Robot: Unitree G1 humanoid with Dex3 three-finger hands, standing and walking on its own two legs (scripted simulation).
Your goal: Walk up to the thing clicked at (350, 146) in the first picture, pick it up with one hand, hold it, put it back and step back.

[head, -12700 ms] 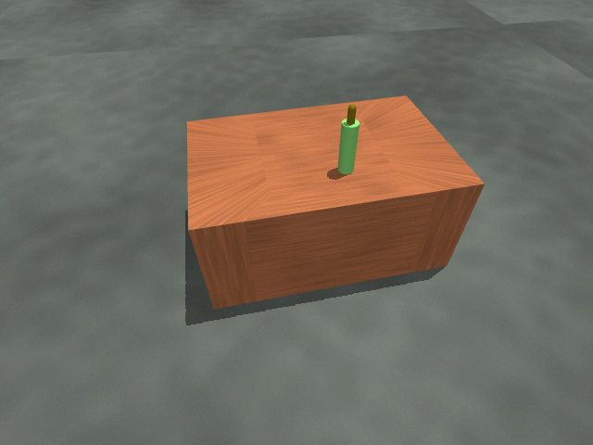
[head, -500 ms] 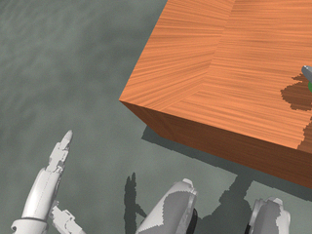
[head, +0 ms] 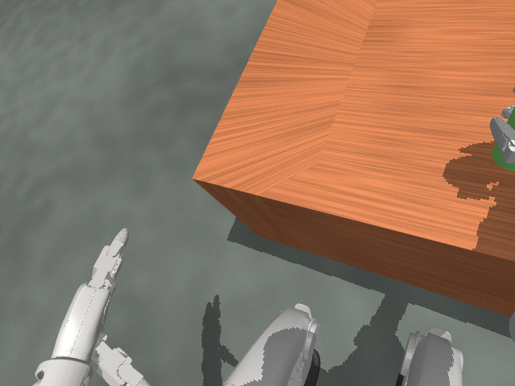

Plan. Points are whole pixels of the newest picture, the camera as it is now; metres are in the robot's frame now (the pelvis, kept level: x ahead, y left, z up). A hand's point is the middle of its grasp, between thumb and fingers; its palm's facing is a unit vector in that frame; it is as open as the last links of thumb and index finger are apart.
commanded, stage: settle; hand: right
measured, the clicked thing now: out of the picture +0.54 -0.21 +0.01
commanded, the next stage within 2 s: lift in 0.40 s
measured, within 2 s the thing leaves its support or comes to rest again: neither
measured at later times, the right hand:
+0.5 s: hand out of the picture +0.55 -0.22 +0.01, palm faces +0.19 +0.98 +0.00, open 7.7 cm
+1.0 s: hand out of the picture +0.50 -0.22 +0.06, palm faces +0.17 +0.98 -0.01, open 7.7 cm
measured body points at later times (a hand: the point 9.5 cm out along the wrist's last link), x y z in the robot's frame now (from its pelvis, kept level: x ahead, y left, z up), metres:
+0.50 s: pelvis +0.01 +0.00 +0.02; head +0.19 -0.08 +0.43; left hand +0.19 +0.26 +0.09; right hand +0.53 -0.27 +0.02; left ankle +0.03 +0.13 -0.55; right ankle +0.07 -0.13 -0.55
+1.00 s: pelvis +0.02 -0.01 +0.06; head +0.15 -0.08 +0.48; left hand +0.19 +0.25 +0.10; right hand +0.49 -0.28 +0.06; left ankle +0.03 +0.13 -0.55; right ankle +0.07 -0.13 -0.55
